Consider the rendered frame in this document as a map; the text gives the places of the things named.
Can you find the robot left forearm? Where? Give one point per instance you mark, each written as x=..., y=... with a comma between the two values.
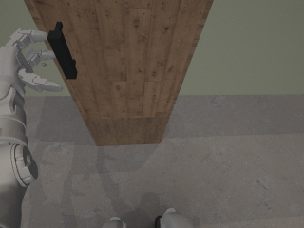
x=13, y=119

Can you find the handle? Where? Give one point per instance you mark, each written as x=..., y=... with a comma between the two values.
x=59, y=46

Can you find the left robot upper arm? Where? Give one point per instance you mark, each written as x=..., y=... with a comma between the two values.
x=18, y=170

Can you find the robot left hand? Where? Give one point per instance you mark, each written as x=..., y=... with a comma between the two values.
x=13, y=62

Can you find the left robot shin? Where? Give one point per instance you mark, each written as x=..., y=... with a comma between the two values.
x=114, y=218

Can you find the cupboard door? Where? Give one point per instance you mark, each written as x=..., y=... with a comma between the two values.
x=130, y=54

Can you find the right robot thigh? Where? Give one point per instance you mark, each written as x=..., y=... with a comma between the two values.
x=175, y=220

